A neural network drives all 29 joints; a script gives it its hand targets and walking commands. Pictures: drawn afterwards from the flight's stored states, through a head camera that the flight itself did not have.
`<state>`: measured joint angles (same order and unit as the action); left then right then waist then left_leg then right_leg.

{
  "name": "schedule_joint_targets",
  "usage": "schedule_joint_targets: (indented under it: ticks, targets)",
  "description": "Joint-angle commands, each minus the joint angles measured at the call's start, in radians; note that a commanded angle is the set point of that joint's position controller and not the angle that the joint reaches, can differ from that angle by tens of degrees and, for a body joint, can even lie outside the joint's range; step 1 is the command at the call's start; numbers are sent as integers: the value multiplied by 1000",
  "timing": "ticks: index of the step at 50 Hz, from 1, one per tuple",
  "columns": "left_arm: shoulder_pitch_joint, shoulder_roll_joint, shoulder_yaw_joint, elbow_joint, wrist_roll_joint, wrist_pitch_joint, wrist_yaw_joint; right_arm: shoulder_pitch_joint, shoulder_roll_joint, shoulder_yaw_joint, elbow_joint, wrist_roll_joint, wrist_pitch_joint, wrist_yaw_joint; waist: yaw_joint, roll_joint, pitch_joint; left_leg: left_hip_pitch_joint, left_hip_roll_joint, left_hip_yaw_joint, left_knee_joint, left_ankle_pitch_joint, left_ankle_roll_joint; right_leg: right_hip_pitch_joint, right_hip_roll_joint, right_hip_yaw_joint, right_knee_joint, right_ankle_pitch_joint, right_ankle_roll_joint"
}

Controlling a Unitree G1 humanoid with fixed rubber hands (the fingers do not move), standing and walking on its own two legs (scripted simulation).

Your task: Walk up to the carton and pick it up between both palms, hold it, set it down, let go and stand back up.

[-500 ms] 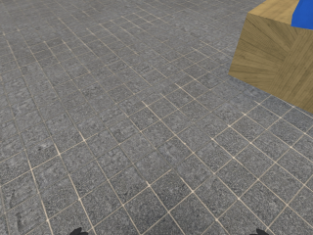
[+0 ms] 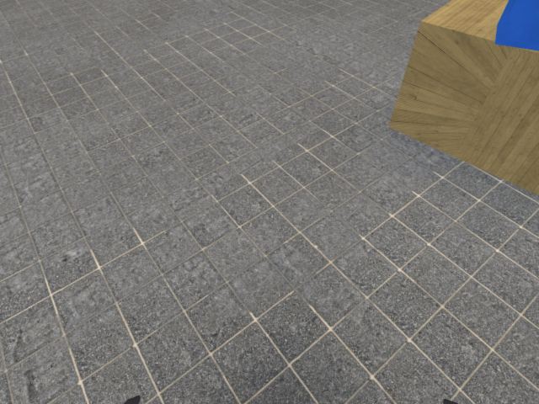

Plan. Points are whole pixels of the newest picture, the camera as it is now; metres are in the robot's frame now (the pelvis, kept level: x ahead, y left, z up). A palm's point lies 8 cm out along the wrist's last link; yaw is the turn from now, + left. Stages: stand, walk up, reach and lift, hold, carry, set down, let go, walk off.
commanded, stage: stand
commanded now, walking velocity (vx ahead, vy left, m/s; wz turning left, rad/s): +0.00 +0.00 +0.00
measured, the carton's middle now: out of the picture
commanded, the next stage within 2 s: walk up in 0.30 s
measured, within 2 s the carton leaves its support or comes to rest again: neither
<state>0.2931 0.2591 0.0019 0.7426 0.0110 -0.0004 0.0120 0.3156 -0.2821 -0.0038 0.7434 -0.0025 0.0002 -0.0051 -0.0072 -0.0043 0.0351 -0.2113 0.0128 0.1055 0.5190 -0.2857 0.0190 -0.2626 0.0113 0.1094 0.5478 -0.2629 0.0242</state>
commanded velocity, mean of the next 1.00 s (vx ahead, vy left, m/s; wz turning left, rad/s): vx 0.00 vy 0.00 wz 0.00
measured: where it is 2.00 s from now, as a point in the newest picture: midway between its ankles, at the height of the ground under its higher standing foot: (373, 300)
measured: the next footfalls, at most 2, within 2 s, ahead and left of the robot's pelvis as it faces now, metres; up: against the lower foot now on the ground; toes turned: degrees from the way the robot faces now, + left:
right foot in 0.88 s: +0.17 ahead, -0.28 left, +0.00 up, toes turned -25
left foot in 1.34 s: +0.52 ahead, -0.16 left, +0.00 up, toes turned -23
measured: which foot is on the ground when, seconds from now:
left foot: down 0.00-0.90, up 0.92-1.00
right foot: down 0.00-0.52, up 0.54-0.86, down 0.88-1.00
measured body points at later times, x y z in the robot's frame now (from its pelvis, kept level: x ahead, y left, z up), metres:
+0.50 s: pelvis +0.00 +0.00 +0.00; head +0.01 +0.00 +0.45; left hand +0.09 +0.26 -0.12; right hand +0.07 -0.27 -0.12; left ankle +0.00 +0.11 -0.73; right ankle +0.02 -0.13 -0.73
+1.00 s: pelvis +0.12 -0.14 -0.03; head +0.11 -0.17 +0.42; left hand +0.30 +0.11 -0.11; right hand +0.09 -0.44 -0.16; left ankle +0.07 +0.05 -0.66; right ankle +0.13 -0.26 -0.73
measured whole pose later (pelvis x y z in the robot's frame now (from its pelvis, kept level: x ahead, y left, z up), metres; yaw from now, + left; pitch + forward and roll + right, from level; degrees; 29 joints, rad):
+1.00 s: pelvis +0.12 -0.14 -0.03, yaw -21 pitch -4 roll +1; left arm 0.31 0.28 0.06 0.75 0.02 -0.02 -0.02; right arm 0.32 -0.37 -0.05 0.78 -0.04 -0.02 0.04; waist 0.02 0.09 0.07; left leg -0.27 0.15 0.05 1.20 -0.49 0.04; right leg -0.37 -0.05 -0.07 0.79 -0.35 -0.03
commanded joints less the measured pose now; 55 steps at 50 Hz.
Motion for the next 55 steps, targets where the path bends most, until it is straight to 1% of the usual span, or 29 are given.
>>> schedule_joint_targets:
  ticks: [1, 6, 24, 25, 26, 27, 28, 29, 30, 31, 32, 34, 37, 39, 40, 41, 42, 43, 44, 45, 46, 47, 48, 49, 50, 51, 52, 53, 55]
  targets:
    - [20, 134, 33, -58, 0, -16, 4, 31, -129, -36, -60, 1, -13, -5, 0, -8, -6, 6, 108, -122, -121, 41, 24, -31, -63, 74, -96, 140, -41]
    - [21, 133, 32, -51, 0, -15, 6, 35, -128, -36, -54, 0, -15, -5, 1, -8, -20, 13, 111, -123, -122, 65, 26, -16, -62, 73, -89, 156, -39]
    - [23, 133, 30, -22, -1, -14, 10, 42, -127, -36, -26, 1, -11, -7, -1, -14, 8, 18, 111, -114, -133, 44, 24, -38, -61, 81, -102, 146, -39]
    - [24, 178, 70, -38, 24, 5, -39, 105, -211, -104, -49, -69, -28, -12, -45, 83, -57, 385, 192, -265, -162, -443, 128, -395, 4, 62, 65, -298, -69]
    - [-69, 127, 59, -81, 37, 20, -63, 153, -276, -125, -29, -93, -37, -25, -119, 214, 0, 431, 466, -463, -338, -551, 227, -597, -7, -82, 340, -218, -34]
    - [-125, 140, 67, -111, 66, 33, -74, 152, -271, -117, -10, -97, -45, -38, -117, 118, 76, 338, 599, -516, -369, -510, 300, -656, -128, -44, 464, -218, -20]
    - [-104, 162, 81, -105, 73, 42, -87, 112, -227, -105, 2, -93, -57, -47, -85, 24, 118, 254, 575, -447, -363, -451, 292, -620, -163, -25, 499, -175, -13]
    - [-50, 167, 88, -94, 68, 43, -97, 65, -208, -98, 7, -91, -71, -48, -48, -14, 109, 207, 522, -357, -353, -399, 256, -564, -179, -13, 506, -127, -7]
    - [-3, 158, 91, -89, 62, 42, -106, 26, -207, -96, 3, -89, -82, -45, -22, 12, 87, 164, 489, -278, -359, -381, 229, -503, -191, -10, 504, -108, -5]
    - [16, 148, 93, -83, 52, 41, -117, -7, -214, -100, 1, -83, -88, -42, -10, 64, 85, 120, 458, -210, -377, -376, 213, -456, -188, -33, 497, -85, 1]
    - [6, 135, 90, -89, 42, 39, -128, -27, -224, -104, 1, -80, -91, -39, -9, 117, 97, 88, 437, -156, -393, -385, 213, -425, -192, -55, 477, -74, 6]
    - [-46, 123, 87, -107, 27, 33, -140, -36, -232, -106, 14, -78, -92, -33, -21, 155, 134, 62, 412, -65, -411, -375, 220, -400, -202, -86, 392, -44, 3]
    - [-75, 112, 81, -102, 14, 13, -140, -16, -238, -110, 36, -74, -90, -22, -32, 134, 156, 42, 370, 68, -382, -315, 206, -294, -186, -164, 233, 12, -24]
    - [-58, 112, 82, -89, 15, -3, -133, -7, -255, -117, 40, -72, -82, -18, -29, 128, 147, 16, 355, 115, -343, -311, 200, -191, -148, -229, 185, 18, -46]
    - [-48, 115, 84, -85, 18, -10, -126, -4, -259, -118, 43, -72, -77, -17, -24, 127, 149, 9, 357, 119, -321, -320, 199, -153, -132, -250, 173, 5, -58]
    - [-20, 123, 87, -77, 20, -16, -117, -15, -264, -116, 40, -70, -71, -16, -4, 119, 144, 6, 358, 127, -275, -312, 194, -109, -116, -264, 153, -7, -71]
    - [50, 141, 98, -54, 19, -24, -103, -41, -260, -110, 35, -65, -63, -13, 45, 83, 124, -31, 344, 152, -170, -265, 180, -11, -84, -286, 114, -1, -88]
    - [173, 180, 116, -10, 19, -32, -81, -39, -223, -91, 30, -63, -55, -5, 112, -18, 68, -74, 286, 208, 81, -92, 152, 135, -34, -275, 81, -51, -108]
    - [333, 254, 144, 38, 21, -39, -54, -17, -151, -64, 2, -60, -48, 12, 187, -228, -21, -148, 189, 244, 481, 15, 95, 279, -25, -132, 0, -193, -161]
    - [324, 345, 154, 14, 27, -38, -36, -5, -97, -50, -69, -42, -43, 40, 158, -410, 7, -448, 48, 146, 708, -313, 28, 352, -236, 393, -228, -426, -254]
    - [275, 379, 155, -10, -2, -25, -26, -56, -171, -69, -121, -39, -35, 45, 154, -275, 17, -518, 54, -52, 776, -340, 25, 272, -357, 692, -417, -709, -330]
    - [215, 360, 144, -15, -9, -20, -13, -84, -201, -73, -125, -32, -37, 51, 122, -149, 72, -548, 99, -109, 818, -259, 29, 211, -373, 633, -447, -740, -307]
    - [177, 342, 137, -20, 0, -18, -4, -55, -180, -66, -119, -19, -45, 56, 92, -132, 113, -543, 124, -108, 815, -176, 28, 162, -349, 511, -405, -627, -285]
    - [127, 320, 129, -31, 16, -21, 2, -29, -166, -63, -110, -16, -54, 57, 64, -145, 124, -494, 147, -105, 757, -123, 21, 83, -321, 414, -366, -510, -268]
    - [86, 282, 114, -37, 23, -29, -2, 5, -167, -68, -102, -21, -58, 57, 36, -151, 127, -411, 164, -115, 681, -94, 11, -16, -284, 328, -355, -415, -252]
    - [66, 241, 100, -32, 25, -39, -10, 44, -163, -71, -93, -24, -59, 59, 17, -153, 107, -343, 161, -118, 629, -81, 3, -67, -249, 250, -350, -342, -237]
    - [60, 222, 93, -34, 28, -48, -16, 70, -153, -71, -90, -25, -56, 63, 7, -154, 80, -311, 149, -108, 594, -65, -8, -79, -227, 195, -342, -292, -240]
    - [70, 212, 89, -33, 29, -58, -19, 65, -143, -70, -100, -27, -51, 64, 14, -156, 74, -320, 143, -99, 551, -59, -19, -71, -226, 188, -340, -257, -258]
    - [105, 203, 90, -21, 30, -72, -24, 8, -126, -66, -134, -30, -44, 65, 38, -123, 93, -383, 145, -97, 429, -39, -33, -30, -238, 187, -340, -218, -287]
